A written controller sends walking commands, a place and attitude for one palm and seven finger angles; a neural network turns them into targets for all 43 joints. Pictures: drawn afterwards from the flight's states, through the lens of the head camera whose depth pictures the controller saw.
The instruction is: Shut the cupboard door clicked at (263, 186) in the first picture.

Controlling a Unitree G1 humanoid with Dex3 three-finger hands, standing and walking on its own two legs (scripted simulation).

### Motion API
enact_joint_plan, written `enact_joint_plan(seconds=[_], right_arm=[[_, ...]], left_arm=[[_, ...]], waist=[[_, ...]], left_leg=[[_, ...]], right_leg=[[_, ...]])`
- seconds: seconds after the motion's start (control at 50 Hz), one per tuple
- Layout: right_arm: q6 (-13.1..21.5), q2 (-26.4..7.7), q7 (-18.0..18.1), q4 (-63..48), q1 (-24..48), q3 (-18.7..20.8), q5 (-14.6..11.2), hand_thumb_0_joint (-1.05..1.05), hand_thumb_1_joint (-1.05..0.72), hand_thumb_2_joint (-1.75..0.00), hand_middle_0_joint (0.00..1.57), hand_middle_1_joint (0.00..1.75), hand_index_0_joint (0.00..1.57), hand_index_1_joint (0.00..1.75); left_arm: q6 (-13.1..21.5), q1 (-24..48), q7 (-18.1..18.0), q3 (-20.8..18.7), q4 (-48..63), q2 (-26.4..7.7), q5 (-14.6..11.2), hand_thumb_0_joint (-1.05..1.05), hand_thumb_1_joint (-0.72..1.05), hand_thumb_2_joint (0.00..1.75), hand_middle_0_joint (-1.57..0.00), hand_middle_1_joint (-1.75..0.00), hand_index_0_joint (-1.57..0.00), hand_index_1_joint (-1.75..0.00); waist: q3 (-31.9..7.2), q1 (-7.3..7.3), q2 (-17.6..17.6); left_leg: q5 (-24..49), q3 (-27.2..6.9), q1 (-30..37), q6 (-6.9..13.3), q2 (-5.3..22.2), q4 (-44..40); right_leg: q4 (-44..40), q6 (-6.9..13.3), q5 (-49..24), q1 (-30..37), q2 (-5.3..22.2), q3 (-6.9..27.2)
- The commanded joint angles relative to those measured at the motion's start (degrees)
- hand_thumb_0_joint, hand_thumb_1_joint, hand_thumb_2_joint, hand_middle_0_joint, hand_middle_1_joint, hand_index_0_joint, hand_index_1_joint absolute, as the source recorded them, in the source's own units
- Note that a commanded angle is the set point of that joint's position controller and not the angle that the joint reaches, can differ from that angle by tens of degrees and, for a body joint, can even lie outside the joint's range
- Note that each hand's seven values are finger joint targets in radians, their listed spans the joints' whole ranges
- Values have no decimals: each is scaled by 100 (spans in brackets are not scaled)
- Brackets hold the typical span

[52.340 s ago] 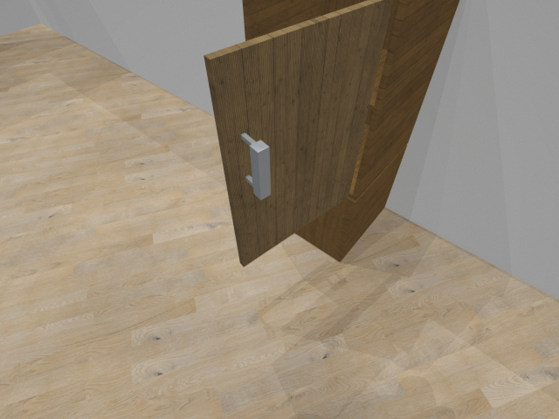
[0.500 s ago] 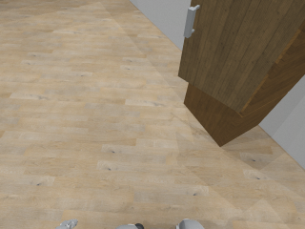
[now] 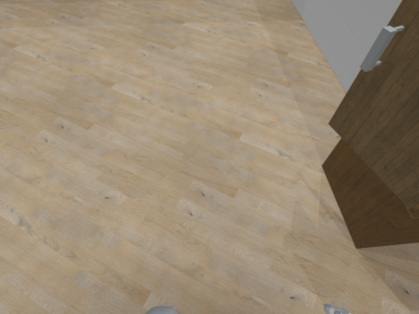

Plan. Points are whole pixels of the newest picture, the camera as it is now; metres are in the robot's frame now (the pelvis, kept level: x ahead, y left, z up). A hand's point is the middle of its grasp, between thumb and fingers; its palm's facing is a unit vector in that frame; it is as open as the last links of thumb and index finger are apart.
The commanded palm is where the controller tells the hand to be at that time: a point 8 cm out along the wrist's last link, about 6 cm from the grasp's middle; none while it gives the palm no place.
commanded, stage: walk to a spot facing it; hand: left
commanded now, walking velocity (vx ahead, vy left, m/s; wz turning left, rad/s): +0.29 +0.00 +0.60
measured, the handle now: (382, 48) +0.81 -0.46 +0.05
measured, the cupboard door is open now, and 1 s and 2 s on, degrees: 19 19 19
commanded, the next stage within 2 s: turn to face it in 0.82 s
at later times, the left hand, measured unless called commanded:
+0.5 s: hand out of the picture +0.04 +0.16 -0.14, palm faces +0.37 -0.90 -0.22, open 7.4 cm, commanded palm none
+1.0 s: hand (75, 231) +0.28 +0.33 -0.12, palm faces +0.51 -0.83 -0.22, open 7.4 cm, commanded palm none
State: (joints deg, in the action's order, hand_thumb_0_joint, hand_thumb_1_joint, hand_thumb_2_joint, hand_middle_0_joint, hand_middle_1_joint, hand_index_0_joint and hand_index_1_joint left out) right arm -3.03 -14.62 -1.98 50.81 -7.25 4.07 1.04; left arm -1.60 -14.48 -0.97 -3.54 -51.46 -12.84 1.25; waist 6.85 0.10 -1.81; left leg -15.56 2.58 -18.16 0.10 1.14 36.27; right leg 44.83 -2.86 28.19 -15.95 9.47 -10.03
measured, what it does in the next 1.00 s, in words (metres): walks ahead, turning left: right foot, then left foot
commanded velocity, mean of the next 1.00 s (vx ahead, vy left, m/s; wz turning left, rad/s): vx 0.25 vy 0.00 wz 0.42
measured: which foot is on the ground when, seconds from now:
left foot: down 0.00-0.22, up 0.24-0.62, down 0.64-1.00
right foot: up 0.00-0.20, down 0.22-0.64, up 0.66-1.00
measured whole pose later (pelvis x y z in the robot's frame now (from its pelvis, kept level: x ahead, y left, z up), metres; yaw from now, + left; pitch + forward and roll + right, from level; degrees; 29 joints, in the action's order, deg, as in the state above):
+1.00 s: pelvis +0.27 +0.09 +0.02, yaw +31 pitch +0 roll +1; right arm 1.9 -9.4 0.2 56.7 -16.7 2.0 1.2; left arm 0.2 -6.6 0.6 -4.3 -50.6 -12.2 1.6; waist 4.1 -1.5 -0.9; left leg -14.3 2.0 -9.2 3.7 -3.2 23.2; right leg 48.4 -3.5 10.6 -32.5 6.9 -1.4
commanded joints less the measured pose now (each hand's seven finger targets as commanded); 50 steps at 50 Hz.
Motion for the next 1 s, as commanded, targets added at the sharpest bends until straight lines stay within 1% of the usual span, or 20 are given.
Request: enact_joint_plan(seconds=[0.0, 0.1, 0.16, 0.18, 0.2, 0.22, 0.24, 0.26, 0.3, 0.34, 0.5, 0.54, 0.58, 0.6, 0.62, 0.64, 0.68, 0.74, 0.88, 0.98], right_arm=[[147, -1356, 223, -67, -1248, 302, 109, 0, -90, -90, 20, 30, 20, 30], [236, -1093, 240, -292, -367, 207, 115, 0, -90, -90, 20, 30, 20, 30], [192, -1047, 224, -385, 63, 203, 81, 0, -90, -90, 20, 30, 20, 30], [199, -835, 210, -466, 224, 169, 40, 0, -90, -90, 20, 30, 20, 30], [233, -399, 174, -588, 204, 66, -30, 0, -90, -90, 20, 30, 20, 30], [249, -316, 141, -716, 449, 58, 34, 0, -90, -90, 20, 30, 20, 30], [218, -444, 105, -692, 303, 119, 63, 0, -90, -90, 20, 30, 20, 30], [219, -454, 70, -628, 384, 141, 84, 0, -90, -90, 20, 30, 20, 30], [192, -264, -42, -422, 195, 103, 92, 0, -90, -90, 20, 30, 20, 30], [199, -67, -97, -360, 186, 40, 41, 0, -90, -90, 20, 30, 20, 30], [269, 161, -205, -553, 847, -115, 46, 0, -90, -90, 20, 30, 20, 30], [321, 33, -166, -486, 441, -69, 54, 0, -90, -90, 20, 30, 20, 30], [369, -377, -82, -173, -845, 61, 104, 0, -90, -90, 20, 30, 20, 30], [398, -1133, 9, -21, -1651, 254, 153, 0, -90, -90, 20, 30, 20, 30], [395, -1690, 90, 102, -2091, 380, 87, 0, -90, -90, 20, 30, 20, 30], [379, -1654, 127, 129, -2039, 337, 27, 0, -90, -90, 20, 30, 20, 30], [459, -1070, 220, -150, -994, 180, 38, 0, -90, -90, 20, 30, 20, 30], [569, -634, 256, -172, -515, 38, 45, 0, -90, -90, 20, 30, 20, 30], [602, -480, 267, 145, -985, 52, 15, 0, -90, -90, 20, 30, 20, 30], [607, -194, 360, 510, -1293, -45, 35, 0, -90, -90, 20, 30, 20, 30]], left_arm=[[63, 756, -18, -167, 848, -620, 26, 0, 90, 90, -20, -30, -20, -30], [150, 423, 203, -171, 579, -572, 18, 0, 90, 90, -20, -30, -20, -30], [220, -533, 235, -184, 281, -594, 44, 0, 90, 90, -20, -30, -20, -30], [269, -1099, 209, -246, 129, -755, 81, 0, 90, 90, -20, -30, -20, -30], [348, -1588, 116, -346, 68, -1225, 163, 0, 90, 90, -20, -30, -20, -30], [303, -1553, 61, -281, 132, -1386, 91, 0, 90, 90, -20, -30, -20, -30], [342, -1282, 0, -307, 203, -1278, 70, 0, 90, 90, -20, -30, -20, -30], [382, -789, -25, -278, 285, -1135, 87, 0, 90, 90, -20, -30, -20, -30], [483, -266, -10, -176, 322, -710, 78, 0, 90, 90, -20, -30, -20, -30], [552, -544, -22, -172, 148, -594, 79, 0, 90, 90, -20, -30, -20, -30], [569, -1295, -35, -180, -284, -714, 69, 0, 90, 90, -20, -30, -20, -30], [566, -1139, -23, -212, -278, -850, 63, 0, 90, 90, -20, -30, -20, -30], [542, -882, 9, -242, -179, -998, -1, 0, 90, 90, -20, -30, -20, -30], [521, -918, 110, -261, 12, -768, -38, 0, 90, 90, -20, -30, -20, -30], [507, -453, 164, -170, 420, -562, -54, 0, 90, 90, -20, -30, -20, -30], [479, 144, 116, -183, 673, -687, -24, 0, 90, 90, -20, -30, -20, -30], [402, 22, 112, -197, 423, -395, 20, 0, 90, 90, -20, -30, -20, -30], [282, -484, 179, -216, 96, -290, 89, 0, 90, 90, -20, -30, -20, -30], [224, 383, 186, -176, 382, -267, 61, 0, 90, 90, -20, -30, -20, -30], [251, 537, 122, 32, 254, -36, 19, 0, 90, 90, -20, -30, -20, -30]], waist=[[-1062, -683, 1589], [-656, -222, 1205], [-644, 239, 935], [-609, 531, 326], [-726, 779, -1451], [-384, 794, -1742], [-255, 463, -1450], [80, 288, -1079], [25, -57, -490], [-197, 23, -654], [-217, 301, -772], [-436, 68, -867], [-1174, -653, -367], [-1887, -1007, 1026], [-2064, -1105, 1595], [-1616, -1035, 399], [-879, -570, 1018], [-715, -95, 964], [-506, -131, 531], [-589, -119, 634]], left_leg=[[669, -2665, 1635, 1261, 1810, -1650], [-776, -1964, 767, 895, 1054, -1769], [-1847, -1748, -548, 678, 661, -1342], [-2189, -1432, -1499, 508, 224, -559], [-2205, -534, -2538, 156, -473, 1224], [-2158, -515, -2768, 75, -473, 2697], [-1710, -748, -2764, 79, -126, 3520], [-1173, -874, -2812, 59, 162, 3888], [-213, -622, -2395, -50, 387, 3764], [-145, -251, -2262, -86, 379, 3087], [-113, 561, -1737, 175, 162, 660], [-372, 819, -873, 361, -109, 298], [160, 771, 1368, 537, -328, -500], [285, -1145, 2974, 1052, 907, -789], [970, -3284, 3521, 1652, 2252, -1472], [295, -3360, 2635, 1621, 2467, -1770], [-859, -2406, 1138, 1200, 1836, -2115], [-281, -1567, 358, 977, 1221, -2227], [821, -1452, 814, 1196, 1093, -2357], [2734, -806, 1164, 1003, 1053, -1776]], right_leg=[[1976, -30, 653, -2108, -275, 800], [472, -31, -121, -1364, -505, 636], [-905, -46, -855, 463, -886, 219], [-1611, 0, -613, 1511, -675, 560], [-2837, 381, 941, 2184, 734, 2325], [-3656, 804, 1652, 1625, 1632, 3743], [-3843, 1012, 2172, 1132, 1936, 4208], [-3865, 1089, 2055, 608, 1930, 3875], [-3482, 805, 130, 406, 1331, 1855], [-3188, 742, -1688, 1021, 1065, 850], [-2562, 635, -4333, 2078, 1164, -341], [-1930, 621, -5319, 1945, 1242, -568], [-21, 389, -4874, 915, 1026, -890], [1804, 91, -2284, -710, 400, -830], [3164, -31, 589, -2288, -266, -53], [3456, 64, 399, -2427, -137, 602], [3158, 69, -349, -2312, 159, 906], [2442, 0, -988, -1684, 56, 897], [1041, -155, -1745, -2024, -126, 933], [-520, 62, -1930, -970, -481, 737]])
